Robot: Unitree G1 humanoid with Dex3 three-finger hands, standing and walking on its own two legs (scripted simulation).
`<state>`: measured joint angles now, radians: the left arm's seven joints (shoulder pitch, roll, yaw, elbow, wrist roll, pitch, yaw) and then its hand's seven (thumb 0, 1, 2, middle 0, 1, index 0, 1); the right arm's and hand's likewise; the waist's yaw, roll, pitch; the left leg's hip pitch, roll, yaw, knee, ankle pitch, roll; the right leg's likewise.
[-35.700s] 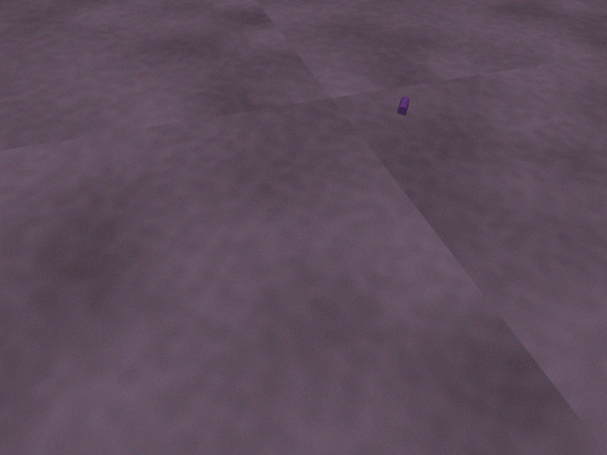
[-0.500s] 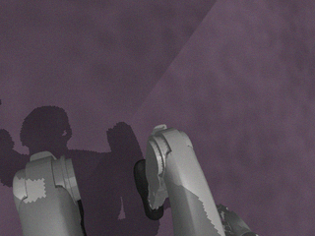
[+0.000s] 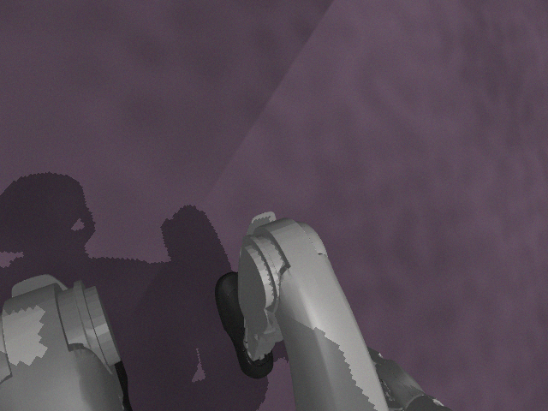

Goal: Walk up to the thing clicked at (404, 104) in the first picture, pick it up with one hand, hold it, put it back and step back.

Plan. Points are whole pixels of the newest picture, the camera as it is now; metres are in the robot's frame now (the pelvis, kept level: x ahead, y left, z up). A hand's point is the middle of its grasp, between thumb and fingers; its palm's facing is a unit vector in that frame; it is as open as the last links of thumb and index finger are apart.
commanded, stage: rest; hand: left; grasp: from above
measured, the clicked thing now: out of the picture +0.46 +0.36 -0.26
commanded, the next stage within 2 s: open in 0.52 s
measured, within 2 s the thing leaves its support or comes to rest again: rests again in 1.00 s
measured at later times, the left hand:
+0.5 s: hand out of the picture +0.44 +0.35 -0.24, palm faces -0.47 -0.14 -0.87, open 8.0 cm
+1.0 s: hand out of the picture +0.45 +0.35 -0.24, palm faces -0.45 -0.13 -0.88, open 9.8 cm
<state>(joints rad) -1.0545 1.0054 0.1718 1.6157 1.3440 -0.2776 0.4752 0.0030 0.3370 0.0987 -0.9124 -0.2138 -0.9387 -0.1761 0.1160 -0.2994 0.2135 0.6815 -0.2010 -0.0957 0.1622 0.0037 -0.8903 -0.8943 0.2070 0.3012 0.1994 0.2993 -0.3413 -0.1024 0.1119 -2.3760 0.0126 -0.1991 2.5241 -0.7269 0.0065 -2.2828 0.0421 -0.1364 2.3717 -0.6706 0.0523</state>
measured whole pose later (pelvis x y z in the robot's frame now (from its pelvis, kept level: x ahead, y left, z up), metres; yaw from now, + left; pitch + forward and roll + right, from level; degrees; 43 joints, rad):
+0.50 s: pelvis +0.00 +0.00 +0.00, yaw -1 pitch +30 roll -14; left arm -1.07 1.06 0.13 1.67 1.35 -0.29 0.53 0.00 0.34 0.09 -0.92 -0.19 -0.95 -0.16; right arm 0.08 -0.32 0.27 0.65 -0.23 -0.13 0.18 0.00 -0.89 -0.90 0.21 0.30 0.20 0.30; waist -0.35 -0.14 0.14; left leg -2.37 0.01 -0.22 2.55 -0.73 0.01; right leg -2.26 0.05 -0.16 2.37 -0.66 0.06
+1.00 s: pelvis -0.01 +0.00 +0.00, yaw -2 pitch +29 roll -15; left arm -1.09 1.09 0.11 1.67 1.32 -0.28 0.51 0.00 0.13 0.44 -0.61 -0.49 -0.64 -0.47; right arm 0.10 -0.34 0.29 0.64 -0.23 -0.15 0.19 0.00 -0.89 -0.90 0.21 0.30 0.20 0.30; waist -0.36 -0.14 0.16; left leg -2.36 0.02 -0.24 2.55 -0.73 0.02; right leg -2.25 0.06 -0.17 2.36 -0.65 0.07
